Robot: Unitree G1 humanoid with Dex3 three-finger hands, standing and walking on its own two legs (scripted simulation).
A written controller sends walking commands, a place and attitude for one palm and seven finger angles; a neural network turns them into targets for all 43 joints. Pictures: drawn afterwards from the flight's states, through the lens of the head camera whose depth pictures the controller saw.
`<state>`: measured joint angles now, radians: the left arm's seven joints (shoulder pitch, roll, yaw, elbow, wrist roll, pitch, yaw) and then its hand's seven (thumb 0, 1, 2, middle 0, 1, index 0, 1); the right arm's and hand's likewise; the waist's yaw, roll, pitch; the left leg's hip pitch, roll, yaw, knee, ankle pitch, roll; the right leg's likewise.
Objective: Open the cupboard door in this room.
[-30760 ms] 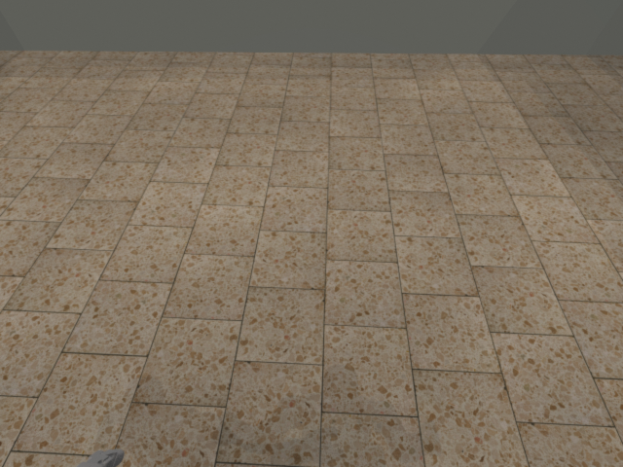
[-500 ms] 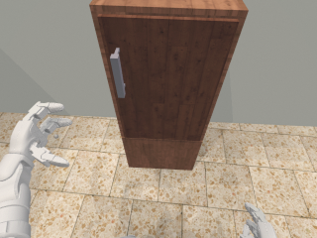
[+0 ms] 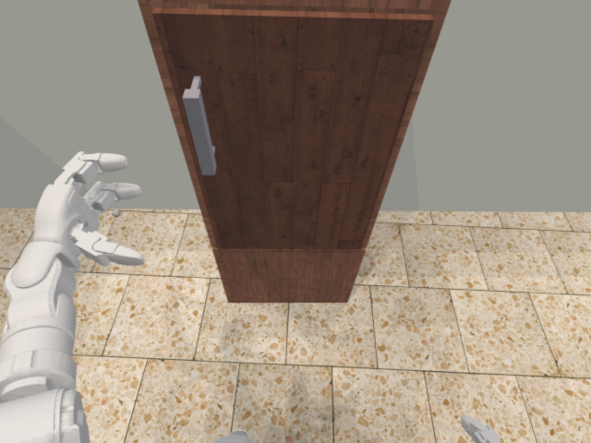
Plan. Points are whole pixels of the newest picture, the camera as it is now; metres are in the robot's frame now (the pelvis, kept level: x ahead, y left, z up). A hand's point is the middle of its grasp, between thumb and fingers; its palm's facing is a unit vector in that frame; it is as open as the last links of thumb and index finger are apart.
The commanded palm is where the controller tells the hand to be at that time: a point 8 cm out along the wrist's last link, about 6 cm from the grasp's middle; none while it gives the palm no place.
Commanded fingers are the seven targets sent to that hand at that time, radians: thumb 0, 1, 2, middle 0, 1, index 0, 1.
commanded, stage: move the hooked fingers beside the handle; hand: left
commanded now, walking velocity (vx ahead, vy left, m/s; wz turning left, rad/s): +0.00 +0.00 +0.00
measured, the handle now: (203, 128) +0.58 +0.18 +0.08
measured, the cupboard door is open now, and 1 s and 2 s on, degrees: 0 0 0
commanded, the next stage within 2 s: slide the fingers in behind the handle in 1.68 s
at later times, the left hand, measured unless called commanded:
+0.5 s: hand (140, 173) +0.46 +0.24 +0.09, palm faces +0.02 -1.00 +0.01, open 14.0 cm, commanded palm +0.45 +0.29 +0.09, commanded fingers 0.00 -0.50 0.30 -0.30 -1.20 -0.30 -1.20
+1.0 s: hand (166, 139) +0.53 +0.22 +0.09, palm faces +0.03 -1.00 +0.00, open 14.0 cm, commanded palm +0.51 +0.27 +0.08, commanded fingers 0.00 -0.50 0.30 -0.30 -1.20 -0.30 -1.20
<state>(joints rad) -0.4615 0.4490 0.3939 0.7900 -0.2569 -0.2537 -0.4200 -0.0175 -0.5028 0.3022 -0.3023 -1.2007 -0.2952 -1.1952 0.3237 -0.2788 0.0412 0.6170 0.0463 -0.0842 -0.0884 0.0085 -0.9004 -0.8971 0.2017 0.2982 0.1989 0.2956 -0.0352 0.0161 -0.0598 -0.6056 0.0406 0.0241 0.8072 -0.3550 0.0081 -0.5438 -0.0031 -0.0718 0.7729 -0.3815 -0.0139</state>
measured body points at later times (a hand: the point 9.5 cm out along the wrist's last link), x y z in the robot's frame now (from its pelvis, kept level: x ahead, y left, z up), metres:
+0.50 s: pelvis +0.00 +0.00 -0.01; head +0.08 +0.02 +0.43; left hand +0.45 +0.30 +0.09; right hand +0.04 -0.27 -0.12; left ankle +0.03 +0.11 -0.71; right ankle +0.00 -0.11 -0.71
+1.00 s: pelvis +0.01 +0.01 -0.02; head +0.13 +0.02 +0.41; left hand +0.53 +0.28 +0.09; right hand -0.02 -0.26 -0.12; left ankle +0.03 +0.11 -0.71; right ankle +0.00 -0.11 -0.71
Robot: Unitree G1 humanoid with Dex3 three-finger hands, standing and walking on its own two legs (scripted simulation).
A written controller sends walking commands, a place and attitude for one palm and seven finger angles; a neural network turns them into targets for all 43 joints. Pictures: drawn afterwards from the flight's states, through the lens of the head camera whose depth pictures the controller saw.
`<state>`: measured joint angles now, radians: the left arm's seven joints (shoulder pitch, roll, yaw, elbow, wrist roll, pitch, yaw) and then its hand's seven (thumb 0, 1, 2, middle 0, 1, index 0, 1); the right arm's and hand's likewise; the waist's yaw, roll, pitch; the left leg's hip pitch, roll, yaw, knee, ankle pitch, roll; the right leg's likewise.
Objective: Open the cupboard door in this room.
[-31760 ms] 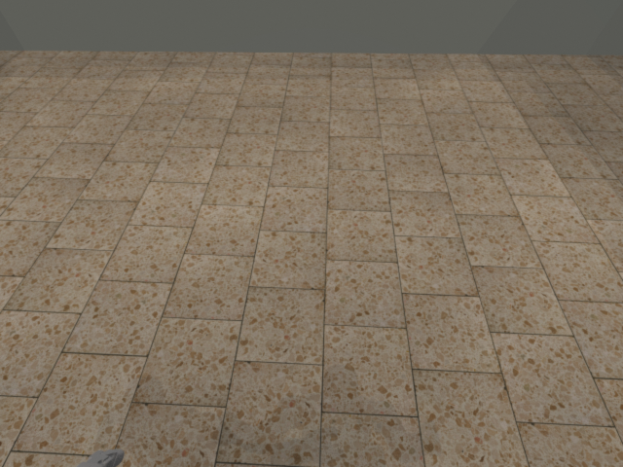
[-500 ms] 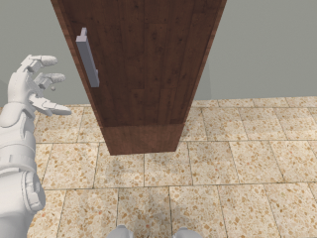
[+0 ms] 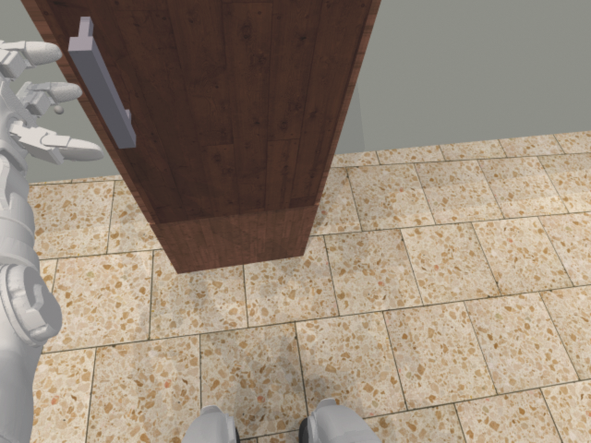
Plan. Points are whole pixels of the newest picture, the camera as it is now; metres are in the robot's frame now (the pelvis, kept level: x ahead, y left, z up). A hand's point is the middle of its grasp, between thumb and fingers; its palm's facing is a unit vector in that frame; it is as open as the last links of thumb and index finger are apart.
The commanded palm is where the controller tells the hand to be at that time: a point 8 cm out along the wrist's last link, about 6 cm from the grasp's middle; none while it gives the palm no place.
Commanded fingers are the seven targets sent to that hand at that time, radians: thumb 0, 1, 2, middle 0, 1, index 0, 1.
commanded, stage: move the hooked fingers beside the handle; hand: left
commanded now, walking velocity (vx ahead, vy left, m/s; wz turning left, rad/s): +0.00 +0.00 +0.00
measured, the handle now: (108, 88) +0.56 +0.20 +0.10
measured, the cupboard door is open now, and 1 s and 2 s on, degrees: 0 0 0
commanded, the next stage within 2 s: slide the fingers in behind the handle in 0.68 s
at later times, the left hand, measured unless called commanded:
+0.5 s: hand (60, 123) +0.50 +0.24 +0.10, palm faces +0.07 -1.00 +0.01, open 14.0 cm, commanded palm +0.48 +0.29 +0.10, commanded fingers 0.00 -0.50 0.30 -0.30 -1.20 -0.30 -1.20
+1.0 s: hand (65, 123) +0.50 +0.24 +0.10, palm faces +0.06 -1.00 +0.01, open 14.0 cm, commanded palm +0.48 +0.28 +0.10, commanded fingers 0.00 -0.50 0.30 -0.30 -1.20 -0.30 -1.20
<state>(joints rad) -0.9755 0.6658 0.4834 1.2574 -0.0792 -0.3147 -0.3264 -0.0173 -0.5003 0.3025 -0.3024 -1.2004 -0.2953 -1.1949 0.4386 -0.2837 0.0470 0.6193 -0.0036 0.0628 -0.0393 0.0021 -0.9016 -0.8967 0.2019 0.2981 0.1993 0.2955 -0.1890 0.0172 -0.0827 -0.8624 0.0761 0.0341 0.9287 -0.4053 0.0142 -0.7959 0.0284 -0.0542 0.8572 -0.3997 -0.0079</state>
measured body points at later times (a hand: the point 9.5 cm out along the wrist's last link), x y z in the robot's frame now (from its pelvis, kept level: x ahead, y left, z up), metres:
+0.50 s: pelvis +0.00 +0.00 +0.00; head +0.11 +0.03 +0.44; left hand +0.49 +0.29 +0.11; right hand +0.03 -0.27 -0.10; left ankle +0.01 +0.11 -0.69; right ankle +0.00 -0.12 -0.69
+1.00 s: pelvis +0.00 +0.00 +0.00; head +0.11 +0.03 +0.44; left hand +0.49 +0.29 +0.11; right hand -0.01 -0.27 -0.10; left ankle +0.01 +0.11 -0.69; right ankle +0.00 -0.12 -0.69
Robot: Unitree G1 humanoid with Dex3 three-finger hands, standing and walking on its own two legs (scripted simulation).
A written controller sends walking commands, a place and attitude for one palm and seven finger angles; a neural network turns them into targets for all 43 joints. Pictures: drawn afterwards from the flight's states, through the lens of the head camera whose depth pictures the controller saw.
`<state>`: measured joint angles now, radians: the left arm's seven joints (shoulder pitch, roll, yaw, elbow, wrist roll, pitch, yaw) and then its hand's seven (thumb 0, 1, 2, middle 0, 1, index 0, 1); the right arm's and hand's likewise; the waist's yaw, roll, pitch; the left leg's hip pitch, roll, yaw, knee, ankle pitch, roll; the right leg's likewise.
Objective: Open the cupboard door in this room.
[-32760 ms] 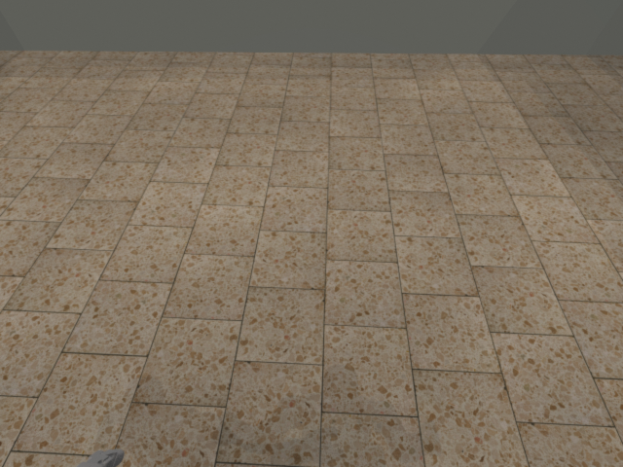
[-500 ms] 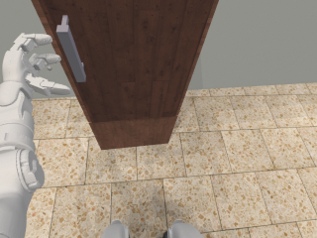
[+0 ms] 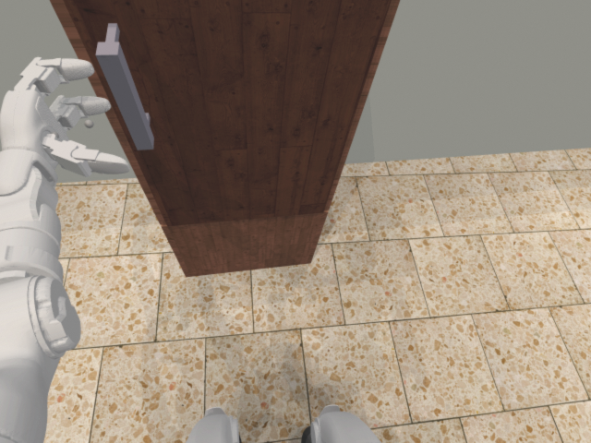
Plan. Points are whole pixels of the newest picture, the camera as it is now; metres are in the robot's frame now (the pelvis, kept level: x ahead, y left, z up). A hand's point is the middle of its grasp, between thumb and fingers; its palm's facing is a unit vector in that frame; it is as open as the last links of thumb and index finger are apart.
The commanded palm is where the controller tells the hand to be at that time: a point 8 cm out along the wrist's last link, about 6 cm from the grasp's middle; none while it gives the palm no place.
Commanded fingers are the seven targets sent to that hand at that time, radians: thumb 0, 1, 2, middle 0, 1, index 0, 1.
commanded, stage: slide the fingers in behind the handle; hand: left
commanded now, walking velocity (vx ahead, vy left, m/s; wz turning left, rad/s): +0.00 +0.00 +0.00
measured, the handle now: (130, 92) +0.57 +0.19 +0.10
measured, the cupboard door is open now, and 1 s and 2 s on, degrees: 0 0 0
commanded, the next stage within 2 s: close the thumb around the handle in 1.38 s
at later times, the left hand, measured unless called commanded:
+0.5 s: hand (116, 121) +0.51 +0.20 +0.10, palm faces +0.05 -1.00 +0.01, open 14.0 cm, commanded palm +0.49 +0.24 +0.10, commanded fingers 0.00 -0.50 0.30 -0.30 -1.20 -0.30 -1.20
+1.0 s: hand (148, 119) +0.52 +0.16 +0.10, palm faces +0.06 -1.00 +0.00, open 14.0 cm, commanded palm +0.49 +0.20 +0.10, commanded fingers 0.00 -0.50 0.30 -0.30 -1.20 -0.30 -1.20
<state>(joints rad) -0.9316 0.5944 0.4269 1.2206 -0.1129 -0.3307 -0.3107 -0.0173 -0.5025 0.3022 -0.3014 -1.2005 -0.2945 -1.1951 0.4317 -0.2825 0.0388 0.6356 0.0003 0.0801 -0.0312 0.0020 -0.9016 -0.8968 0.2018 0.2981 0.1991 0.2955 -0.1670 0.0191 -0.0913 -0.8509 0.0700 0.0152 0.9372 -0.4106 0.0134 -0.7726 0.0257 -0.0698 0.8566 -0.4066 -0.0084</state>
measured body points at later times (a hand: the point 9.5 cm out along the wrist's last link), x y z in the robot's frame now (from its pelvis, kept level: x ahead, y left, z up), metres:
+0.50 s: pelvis +0.00 +0.00 +0.00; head +0.11 +0.02 +0.43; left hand +0.50 +0.25 +0.10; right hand +0.00 -0.26 -0.11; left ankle +0.02 +0.11 -0.69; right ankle +0.00 -0.12 -0.69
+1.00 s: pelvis +0.01 +0.00 +0.00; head +0.11 +0.01 +0.44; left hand +0.51 +0.21 +0.10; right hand +0.00 -0.27 -0.11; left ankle +0.02 +0.11 -0.69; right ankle +0.00 -0.12 -0.69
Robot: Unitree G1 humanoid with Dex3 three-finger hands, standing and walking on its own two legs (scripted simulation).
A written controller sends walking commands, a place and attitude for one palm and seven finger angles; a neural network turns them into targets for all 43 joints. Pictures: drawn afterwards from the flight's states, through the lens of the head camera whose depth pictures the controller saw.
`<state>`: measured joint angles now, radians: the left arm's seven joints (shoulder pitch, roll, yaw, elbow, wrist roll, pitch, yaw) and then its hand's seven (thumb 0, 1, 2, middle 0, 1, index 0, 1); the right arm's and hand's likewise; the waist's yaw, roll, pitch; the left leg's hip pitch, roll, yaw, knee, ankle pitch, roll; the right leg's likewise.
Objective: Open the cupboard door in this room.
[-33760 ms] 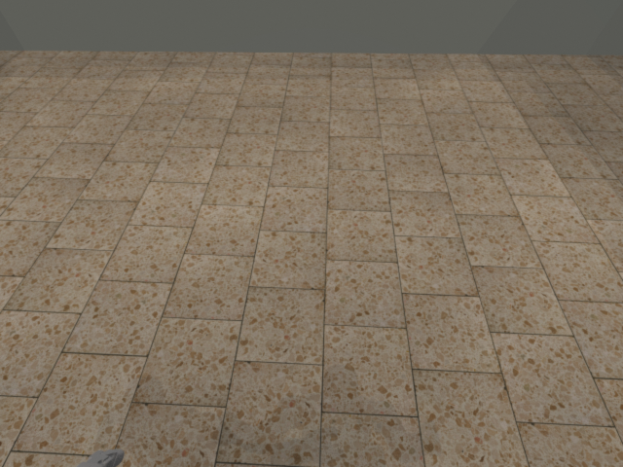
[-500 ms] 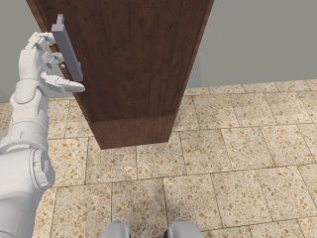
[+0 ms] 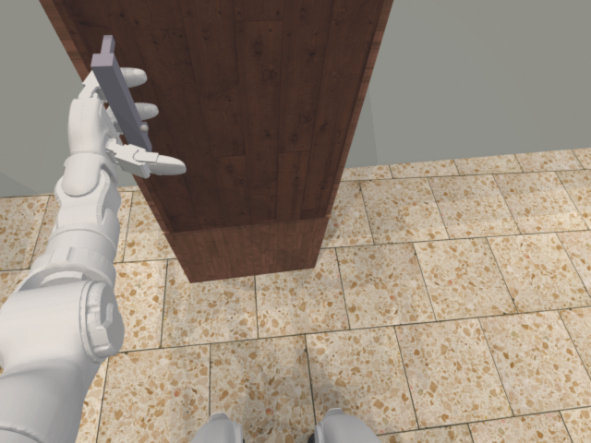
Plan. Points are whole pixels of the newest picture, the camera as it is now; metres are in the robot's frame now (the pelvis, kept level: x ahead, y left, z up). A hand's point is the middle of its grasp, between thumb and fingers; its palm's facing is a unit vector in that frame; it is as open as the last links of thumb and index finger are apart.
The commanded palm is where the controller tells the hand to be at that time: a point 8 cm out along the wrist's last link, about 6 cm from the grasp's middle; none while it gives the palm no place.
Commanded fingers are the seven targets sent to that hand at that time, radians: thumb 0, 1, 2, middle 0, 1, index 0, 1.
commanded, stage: slide the fingers in behind the handle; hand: left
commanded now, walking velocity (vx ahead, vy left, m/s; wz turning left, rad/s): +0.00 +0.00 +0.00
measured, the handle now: (127, 101) +0.56 +0.19 +0.10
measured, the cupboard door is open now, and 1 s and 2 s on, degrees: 0 0 27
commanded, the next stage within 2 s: close the thumb around the handle in 0.38 s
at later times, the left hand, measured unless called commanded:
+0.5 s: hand (133, 131) +0.51 +0.18 +0.09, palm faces +0.07 -1.00 +0.01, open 14.0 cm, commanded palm +0.49 +0.22 +0.10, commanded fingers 0.00 -0.39 0.35 -0.31 -1.21 -0.31 -1.21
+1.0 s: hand (140, 130) +0.51 +0.17 +0.10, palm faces +0.07 -1.00 +0.00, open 7.2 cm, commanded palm +0.48 +0.21 +0.10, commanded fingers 0.00 0.90 0.90 -0.40 -1.35 -0.40 -1.35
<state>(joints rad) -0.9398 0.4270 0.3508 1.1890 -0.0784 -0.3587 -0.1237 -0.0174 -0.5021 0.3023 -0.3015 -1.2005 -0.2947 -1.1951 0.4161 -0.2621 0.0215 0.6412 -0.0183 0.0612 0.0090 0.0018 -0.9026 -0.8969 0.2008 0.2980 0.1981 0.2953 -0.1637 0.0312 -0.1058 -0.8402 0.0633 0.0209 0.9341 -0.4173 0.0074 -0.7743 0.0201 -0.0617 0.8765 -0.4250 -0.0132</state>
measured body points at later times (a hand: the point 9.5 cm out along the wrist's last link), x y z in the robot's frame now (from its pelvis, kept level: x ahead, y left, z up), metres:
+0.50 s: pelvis +0.00 +0.00 +0.00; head +0.11 +0.01 +0.44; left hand +0.50 +0.23 +0.10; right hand -0.01 -0.27 -0.11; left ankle +0.01 +0.11 -0.69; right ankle -0.01 -0.12 -0.69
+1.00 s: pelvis +0.00 +0.00 +0.00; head +0.10 +0.01 +0.44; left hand +0.50 +0.22 +0.10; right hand +0.00 -0.25 -0.12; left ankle +0.01 +0.11 -0.69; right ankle -0.01 -0.12 -0.69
